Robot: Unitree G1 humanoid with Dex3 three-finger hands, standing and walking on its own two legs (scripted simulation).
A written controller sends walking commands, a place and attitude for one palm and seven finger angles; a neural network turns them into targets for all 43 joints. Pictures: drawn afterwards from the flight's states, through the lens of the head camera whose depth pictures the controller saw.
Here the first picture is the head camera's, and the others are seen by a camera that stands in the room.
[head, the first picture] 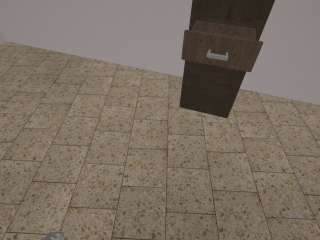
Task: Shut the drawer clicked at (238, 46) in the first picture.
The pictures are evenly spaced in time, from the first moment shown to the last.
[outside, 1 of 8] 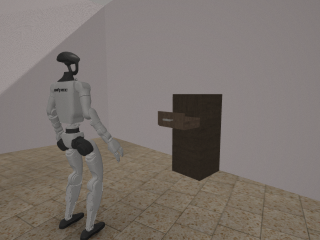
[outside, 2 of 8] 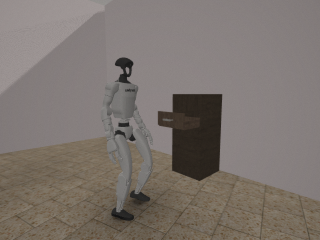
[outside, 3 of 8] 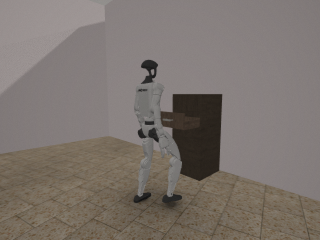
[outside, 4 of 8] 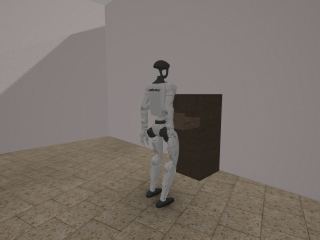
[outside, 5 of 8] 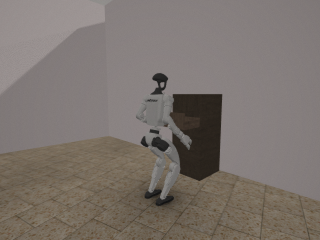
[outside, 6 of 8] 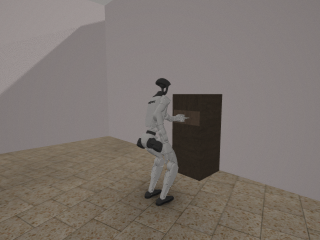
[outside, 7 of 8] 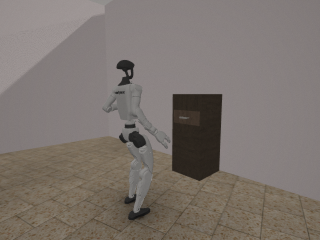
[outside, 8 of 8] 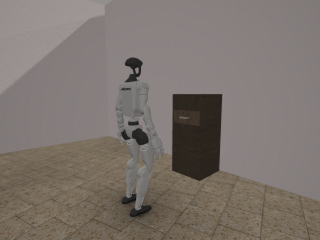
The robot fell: no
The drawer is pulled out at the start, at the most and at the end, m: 0.28 0.28 0.00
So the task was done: yes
